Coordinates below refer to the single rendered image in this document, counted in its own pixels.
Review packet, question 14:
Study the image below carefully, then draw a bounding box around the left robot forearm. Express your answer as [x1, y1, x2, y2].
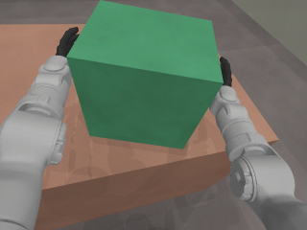
[0, 56, 72, 147]

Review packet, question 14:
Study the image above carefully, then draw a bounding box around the robot left upper arm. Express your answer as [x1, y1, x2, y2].
[0, 110, 67, 230]

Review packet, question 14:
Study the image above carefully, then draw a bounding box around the robot right hand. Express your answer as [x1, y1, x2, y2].
[220, 57, 232, 87]

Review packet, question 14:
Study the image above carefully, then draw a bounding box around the pedestal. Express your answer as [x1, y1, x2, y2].
[0, 24, 279, 230]

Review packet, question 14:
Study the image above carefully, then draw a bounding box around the robot right upper arm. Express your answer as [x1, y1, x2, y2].
[229, 155, 307, 230]

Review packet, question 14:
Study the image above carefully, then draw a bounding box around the robot left hand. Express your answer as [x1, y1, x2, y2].
[56, 27, 80, 58]

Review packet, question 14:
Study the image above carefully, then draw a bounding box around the carton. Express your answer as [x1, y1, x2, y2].
[66, 0, 224, 150]

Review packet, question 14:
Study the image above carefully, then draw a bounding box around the right robot forearm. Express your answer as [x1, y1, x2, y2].
[209, 85, 295, 191]

